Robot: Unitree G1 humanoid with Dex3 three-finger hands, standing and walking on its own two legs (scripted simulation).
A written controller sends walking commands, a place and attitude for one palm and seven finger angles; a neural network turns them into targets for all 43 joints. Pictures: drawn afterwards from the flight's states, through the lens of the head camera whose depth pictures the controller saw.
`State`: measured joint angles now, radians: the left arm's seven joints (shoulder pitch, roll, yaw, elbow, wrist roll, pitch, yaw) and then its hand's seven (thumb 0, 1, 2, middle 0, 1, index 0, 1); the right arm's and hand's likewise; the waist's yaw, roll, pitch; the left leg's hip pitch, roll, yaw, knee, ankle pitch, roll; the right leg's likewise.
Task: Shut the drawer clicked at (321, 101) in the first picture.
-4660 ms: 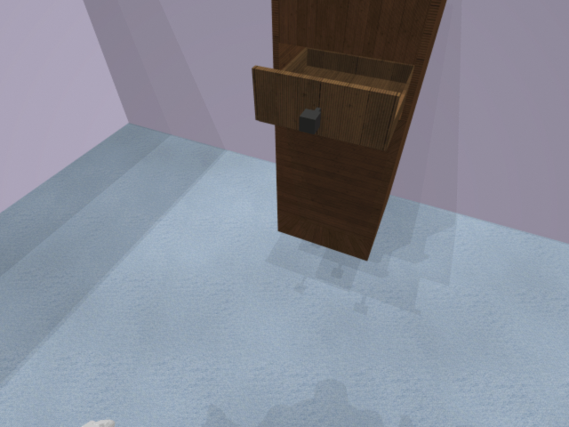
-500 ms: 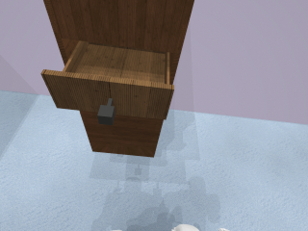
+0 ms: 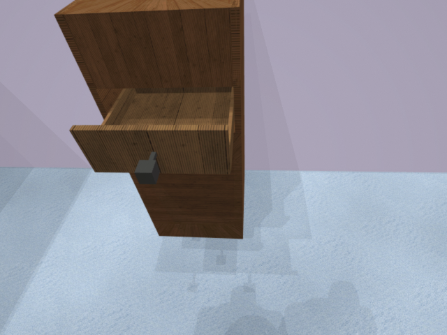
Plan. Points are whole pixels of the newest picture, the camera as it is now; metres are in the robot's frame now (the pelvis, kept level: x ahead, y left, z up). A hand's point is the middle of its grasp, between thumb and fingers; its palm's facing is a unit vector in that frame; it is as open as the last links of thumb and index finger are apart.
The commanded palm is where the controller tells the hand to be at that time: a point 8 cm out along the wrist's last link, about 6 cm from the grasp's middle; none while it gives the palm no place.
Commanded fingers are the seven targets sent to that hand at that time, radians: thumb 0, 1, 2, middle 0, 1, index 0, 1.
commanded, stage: come to a stop and stand still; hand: left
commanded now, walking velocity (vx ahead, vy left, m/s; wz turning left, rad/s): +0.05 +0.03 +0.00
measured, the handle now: (149, 165) +0.49 +0.22 +0.00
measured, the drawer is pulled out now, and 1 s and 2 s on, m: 0.18 0.18 0.18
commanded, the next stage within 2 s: look again from close up in 0.78 s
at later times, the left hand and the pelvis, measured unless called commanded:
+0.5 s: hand out of the picture +0.04 +0.24 -0.19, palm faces +0.08 -0.98 -0.20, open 7.3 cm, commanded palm none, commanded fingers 0.00 0.90 0.90 -0.20 -0.30 -0.20 -0.30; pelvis +0.03 +0.07 -0.01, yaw +0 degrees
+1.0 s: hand out of the picture +0.03 +0.24 -0.19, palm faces +0.01 -0.98 -0.19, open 7.3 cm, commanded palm none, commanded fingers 0.00 0.90 0.90 -0.20 -0.30 -0.20 -0.30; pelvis +0.03 +0.07 -0.01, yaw +0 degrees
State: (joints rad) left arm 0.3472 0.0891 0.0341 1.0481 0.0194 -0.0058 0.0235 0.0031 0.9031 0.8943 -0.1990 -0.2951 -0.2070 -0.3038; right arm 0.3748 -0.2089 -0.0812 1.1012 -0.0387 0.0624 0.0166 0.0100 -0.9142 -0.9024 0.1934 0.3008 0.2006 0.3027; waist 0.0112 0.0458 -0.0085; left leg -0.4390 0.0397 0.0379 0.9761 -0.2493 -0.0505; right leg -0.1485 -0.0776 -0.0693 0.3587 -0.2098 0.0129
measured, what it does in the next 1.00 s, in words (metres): steps on the spot: left foot, then right foot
